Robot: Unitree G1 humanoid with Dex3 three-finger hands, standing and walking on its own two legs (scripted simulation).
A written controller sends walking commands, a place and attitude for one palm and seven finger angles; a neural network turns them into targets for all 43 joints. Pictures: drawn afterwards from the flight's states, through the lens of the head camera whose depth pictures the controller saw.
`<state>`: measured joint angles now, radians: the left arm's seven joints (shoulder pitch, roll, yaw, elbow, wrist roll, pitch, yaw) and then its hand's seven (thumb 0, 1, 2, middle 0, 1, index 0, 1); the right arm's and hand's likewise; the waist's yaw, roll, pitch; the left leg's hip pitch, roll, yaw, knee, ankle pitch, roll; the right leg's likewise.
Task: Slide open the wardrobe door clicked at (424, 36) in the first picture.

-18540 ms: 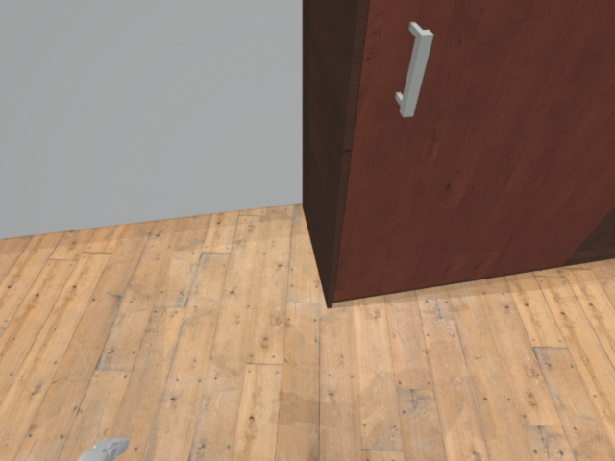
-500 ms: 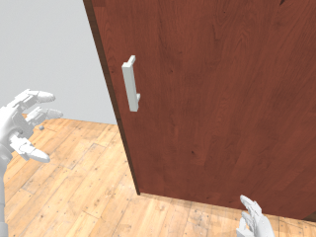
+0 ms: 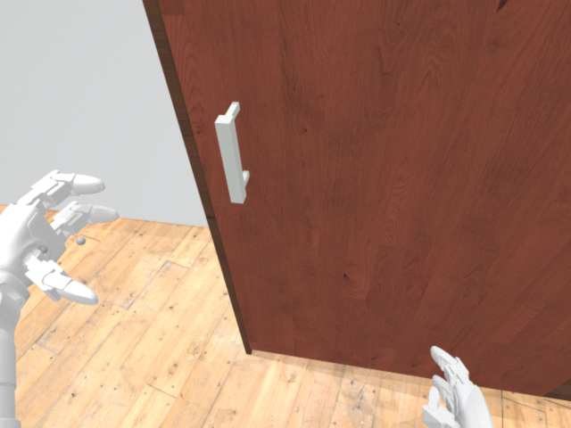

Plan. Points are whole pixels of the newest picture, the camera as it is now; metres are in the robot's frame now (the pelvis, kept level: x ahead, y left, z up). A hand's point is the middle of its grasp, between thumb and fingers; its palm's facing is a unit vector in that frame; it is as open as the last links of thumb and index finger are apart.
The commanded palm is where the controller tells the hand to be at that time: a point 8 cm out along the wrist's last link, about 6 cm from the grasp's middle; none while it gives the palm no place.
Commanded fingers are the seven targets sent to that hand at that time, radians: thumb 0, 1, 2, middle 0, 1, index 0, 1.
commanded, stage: move the hooked fingers beside the handle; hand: left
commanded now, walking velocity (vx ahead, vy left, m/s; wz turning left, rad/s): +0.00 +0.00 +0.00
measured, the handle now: (236, 154) +0.48 +0.13 +0.15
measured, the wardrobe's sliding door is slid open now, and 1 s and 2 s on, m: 0.00 0.00 0.00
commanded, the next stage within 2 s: none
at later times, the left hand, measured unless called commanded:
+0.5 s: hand (118, 218) +0.32 +0.25 +0.16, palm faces -0.01 -1.00 -0.06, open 14.0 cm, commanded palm +0.29 +0.29 +0.17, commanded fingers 0.00 -0.50 0.30 -0.30 -1.20 -0.30 -1.20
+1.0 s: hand (158, 190) +0.38 +0.22 +0.16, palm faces -0.04 -1.00 -0.03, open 14.0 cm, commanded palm +0.35 +0.27 +0.16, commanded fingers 0.00 -0.50 0.30 -0.30 -1.20 -0.30 -1.20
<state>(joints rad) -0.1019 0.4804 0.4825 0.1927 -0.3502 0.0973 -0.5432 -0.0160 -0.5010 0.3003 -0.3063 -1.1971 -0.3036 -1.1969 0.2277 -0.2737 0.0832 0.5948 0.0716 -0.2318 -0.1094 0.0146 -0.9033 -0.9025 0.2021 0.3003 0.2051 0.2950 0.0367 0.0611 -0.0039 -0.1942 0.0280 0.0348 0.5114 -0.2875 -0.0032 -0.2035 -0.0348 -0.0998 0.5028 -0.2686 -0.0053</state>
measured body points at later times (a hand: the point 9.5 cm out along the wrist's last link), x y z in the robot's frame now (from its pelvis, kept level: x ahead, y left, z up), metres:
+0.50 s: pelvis +0.00 +0.01 +0.00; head +0.00 -0.02 +0.45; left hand +0.32 +0.30 +0.17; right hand +0.18 -0.23 -0.08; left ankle -0.01 +0.12 -0.74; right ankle +0.00 -0.11 -0.74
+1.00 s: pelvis +0.01 +0.00 +0.00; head +0.01 -0.02 +0.45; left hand +0.37 +0.27 +0.17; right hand +0.15 -0.25 -0.09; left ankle -0.01 +0.12 -0.74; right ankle +0.00 -0.11 -0.74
